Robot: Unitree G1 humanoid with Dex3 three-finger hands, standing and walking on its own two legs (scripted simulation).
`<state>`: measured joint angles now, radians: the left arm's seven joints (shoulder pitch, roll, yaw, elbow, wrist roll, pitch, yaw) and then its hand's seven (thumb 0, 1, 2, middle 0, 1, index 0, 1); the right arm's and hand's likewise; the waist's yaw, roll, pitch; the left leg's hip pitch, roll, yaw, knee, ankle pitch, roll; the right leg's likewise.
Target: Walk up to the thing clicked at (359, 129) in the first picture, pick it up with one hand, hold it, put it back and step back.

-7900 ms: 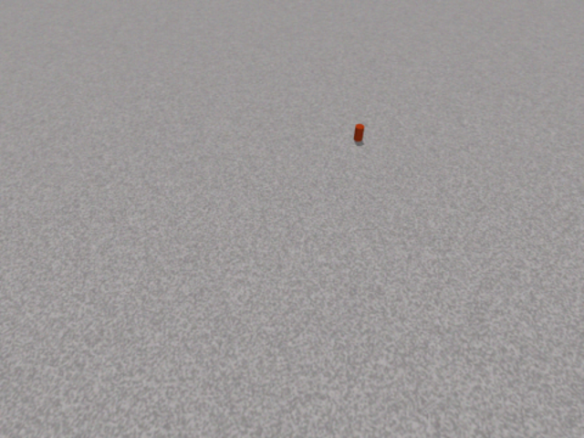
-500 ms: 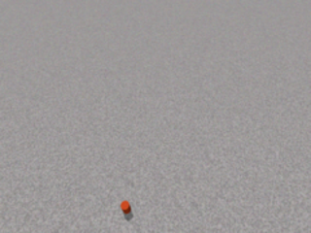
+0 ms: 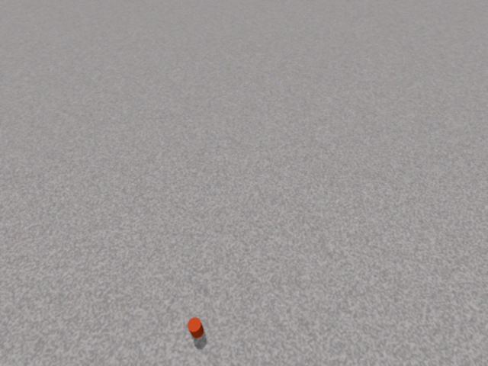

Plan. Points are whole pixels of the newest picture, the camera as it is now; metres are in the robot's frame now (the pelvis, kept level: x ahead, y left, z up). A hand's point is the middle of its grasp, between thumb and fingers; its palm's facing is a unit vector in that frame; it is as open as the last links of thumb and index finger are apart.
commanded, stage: stand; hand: left
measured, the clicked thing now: (195, 327) +0.37 +0.23 -0.74
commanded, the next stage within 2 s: walk up in 0.62 s
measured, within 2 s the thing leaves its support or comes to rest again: neither
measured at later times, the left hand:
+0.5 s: hand out of the picture +0.07 +0.25 -0.16, palm faces -0.03 -0.94 -0.35, open 7.4 cm
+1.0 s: hand out of the picture +0.05 +0.25 -0.16, palm faces +0.00 -0.94 -0.34, open 7.4 cm
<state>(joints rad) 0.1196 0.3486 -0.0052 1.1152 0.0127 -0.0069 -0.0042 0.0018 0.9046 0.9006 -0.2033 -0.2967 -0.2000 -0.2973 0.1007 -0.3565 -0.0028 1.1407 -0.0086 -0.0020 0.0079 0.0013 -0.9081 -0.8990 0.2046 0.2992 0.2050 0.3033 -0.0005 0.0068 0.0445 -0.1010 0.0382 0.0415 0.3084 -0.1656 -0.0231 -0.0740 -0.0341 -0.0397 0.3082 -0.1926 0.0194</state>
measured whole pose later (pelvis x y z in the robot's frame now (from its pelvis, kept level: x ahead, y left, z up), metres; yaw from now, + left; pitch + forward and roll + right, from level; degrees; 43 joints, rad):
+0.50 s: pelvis +0.00 +0.00 +0.00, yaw +0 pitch -2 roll +0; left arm 0.12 0.35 -0.01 1.11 0.01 -0.01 0.00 0.00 0.90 0.90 -0.20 -0.30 -0.20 -0.30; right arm 0.11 -0.36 0.00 1.14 -0.01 0.00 0.01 0.00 -0.91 -0.90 0.20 0.30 0.21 0.30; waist 0.00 0.01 0.05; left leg -0.10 0.04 0.04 0.31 -0.17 -0.02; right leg -0.07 -0.04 -0.04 0.31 -0.20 0.02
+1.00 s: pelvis -0.03 -0.01 -0.01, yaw +1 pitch -2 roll +0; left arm 0.11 0.36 0.05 1.04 0.02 0.04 -0.03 0.00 0.91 0.90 -0.20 -0.30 -0.20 -0.30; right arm 0.10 -0.38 -0.04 1.07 0.00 0.01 0.00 0.00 -0.91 -0.90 0.21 0.30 0.21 0.30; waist 0.00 0.00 0.10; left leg -0.21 0.06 0.02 0.43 -0.19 -0.03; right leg -0.17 -0.02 -0.06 0.43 -0.22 0.00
